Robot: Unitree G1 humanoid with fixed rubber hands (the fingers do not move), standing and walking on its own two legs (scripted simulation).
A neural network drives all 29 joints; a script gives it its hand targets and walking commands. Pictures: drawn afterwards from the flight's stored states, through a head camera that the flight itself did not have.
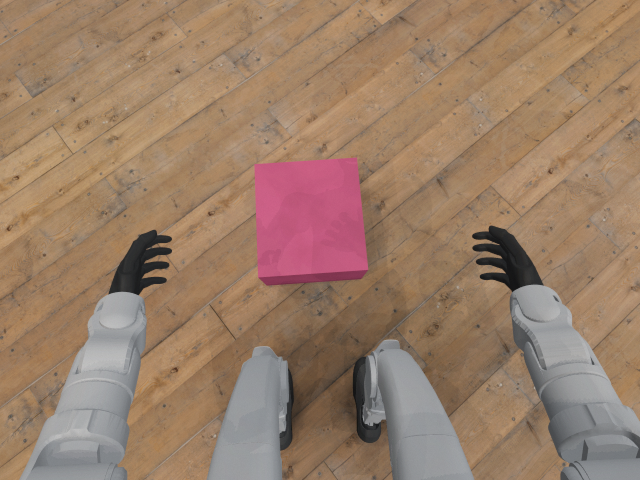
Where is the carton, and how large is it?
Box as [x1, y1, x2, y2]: [254, 158, 367, 285]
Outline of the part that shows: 356,158 254,164 258,277 267,285 361,278 367,270 367,262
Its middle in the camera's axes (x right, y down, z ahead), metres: -0.02 -0.04 +1.03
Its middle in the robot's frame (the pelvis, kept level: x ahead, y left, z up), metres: +0.56 +0.03 -0.61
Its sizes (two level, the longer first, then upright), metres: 0.293 0.264 0.160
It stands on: the floor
